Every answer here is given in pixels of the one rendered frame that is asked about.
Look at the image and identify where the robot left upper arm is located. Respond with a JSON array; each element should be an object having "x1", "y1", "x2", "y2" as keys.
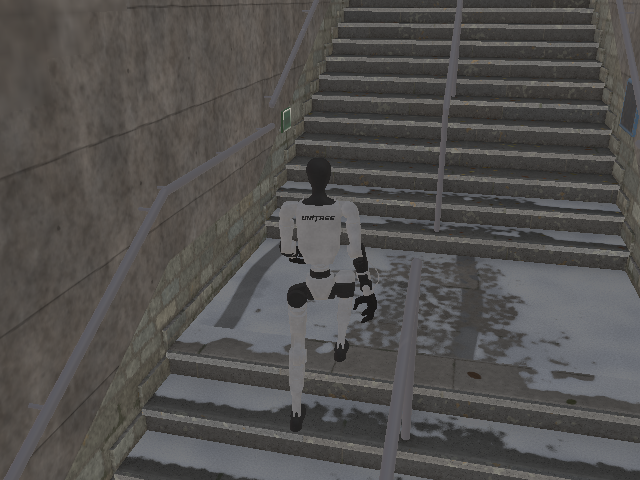
[{"x1": 279, "y1": 201, "x2": 298, "y2": 254}]

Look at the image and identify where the humanoid robot torso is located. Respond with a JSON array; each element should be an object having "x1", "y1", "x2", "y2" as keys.
[{"x1": 296, "y1": 196, "x2": 342, "y2": 300}]

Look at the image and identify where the robot left forearm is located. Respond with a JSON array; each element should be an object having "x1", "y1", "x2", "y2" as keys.
[{"x1": 279, "y1": 241, "x2": 297, "y2": 259}]

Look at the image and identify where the robot right upper arm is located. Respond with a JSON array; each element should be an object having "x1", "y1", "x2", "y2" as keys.
[{"x1": 339, "y1": 201, "x2": 363, "y2": 258}]

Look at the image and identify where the right robot hand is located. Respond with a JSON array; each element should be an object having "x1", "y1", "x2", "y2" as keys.
[{"x1": 353, "y1": 293, "x2": 377, "y2": 323}]

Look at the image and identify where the robot right forearm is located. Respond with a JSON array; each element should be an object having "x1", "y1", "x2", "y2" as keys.
[{"x1": 353, "y1": 243, "x2": 374, "y2": 296}]

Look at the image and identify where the left robot thigh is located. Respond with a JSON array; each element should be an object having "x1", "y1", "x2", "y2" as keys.
[{"x1": 287, "y1": 282, "x2": 308, "y2": 366}]

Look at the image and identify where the left robot hand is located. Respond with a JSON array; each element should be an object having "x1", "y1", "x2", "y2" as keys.
[{"x1": 289, "y1": 246, "x2": 306, "y2": 264}]

